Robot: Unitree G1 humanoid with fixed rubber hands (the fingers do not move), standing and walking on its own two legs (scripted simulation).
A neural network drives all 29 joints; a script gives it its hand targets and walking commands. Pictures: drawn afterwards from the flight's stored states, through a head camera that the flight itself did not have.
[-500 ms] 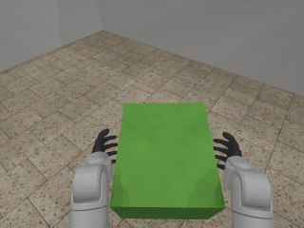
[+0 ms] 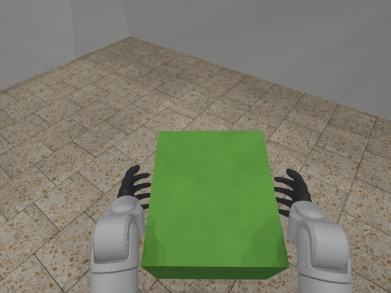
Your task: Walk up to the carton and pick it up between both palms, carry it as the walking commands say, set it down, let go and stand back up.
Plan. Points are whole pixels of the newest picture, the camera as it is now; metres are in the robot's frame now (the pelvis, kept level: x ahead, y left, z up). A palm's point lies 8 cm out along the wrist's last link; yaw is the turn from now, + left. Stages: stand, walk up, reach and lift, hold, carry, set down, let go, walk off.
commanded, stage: carry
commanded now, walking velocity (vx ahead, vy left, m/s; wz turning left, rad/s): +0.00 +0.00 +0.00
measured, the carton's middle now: (210, 202) +0.32 +0.00 +0.01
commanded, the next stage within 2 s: hold in 0.82 s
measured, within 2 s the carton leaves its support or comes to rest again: neither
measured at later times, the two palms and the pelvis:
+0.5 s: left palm (128, 206) +0.26 +0.16 +0.09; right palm (302, 211) +0.25 -0.16 +0.09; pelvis +0.00 +0.00 +0.00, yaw +0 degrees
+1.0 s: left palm (134, 224) +0.25 +0.16 +0.02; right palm (294, 234) +0.24 -0.16 +0.02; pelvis -0.01 +0.01 +0.01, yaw -4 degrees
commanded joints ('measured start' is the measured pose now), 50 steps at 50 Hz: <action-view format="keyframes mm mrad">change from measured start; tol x4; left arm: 1 -431 -943 -640 -126 -396 -18 -281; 41 -429 -961 -654 -150 -411 19 -278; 42 -281 -610 -303 201 -62 -111 -287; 43 -276 -362 -137 552 -75 -206 -295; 45 -260 -485 -313 341 -151 -378 -332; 48 -572 -773 -561 88 -233 -467 -388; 50 -612 -821 -629 98 -261 -484 -414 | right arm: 1 -460 932 618 -123 373 -39 253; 41 -458 947 626 -145 388 0 253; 42 -354 596 275 206 62 -142 269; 43 -284 360 136 557 42 -225 258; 44 -189 409 238 564 60 -335 263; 45 -221 484 319 461 93 -406 274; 46 -316 586 403 372 139 -452 295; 48 -651 792 608 142 247 -518 332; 50 -704 888 648 112 262 -527 337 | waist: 1 0 -2 -273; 41 -2 1 -263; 42 -2 -45 206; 43 0 -38 199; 44 -2 -32 107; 48 68 -31 -437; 50 38 -28 -454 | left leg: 1 135 44 -44 -45 166 35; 41 113 41 -46 -56 129 35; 42 239 -211 -135 -116 -168 72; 44 219 -171 -167 -131 -56 83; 47 315 -181 -171 -97 295 60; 48 323 -192 -159 -84 357 57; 50 315 -205 -151 -93 341 50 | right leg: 1 68 -87 89 -101 205 -28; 41 55 -83 90 -106 160 -30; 42 60 108 188 -249 -69 -37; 43 47 80 224 -249 -92 -46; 48 360 116 221 -120 507 -1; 50 381 105 235 -138 547 10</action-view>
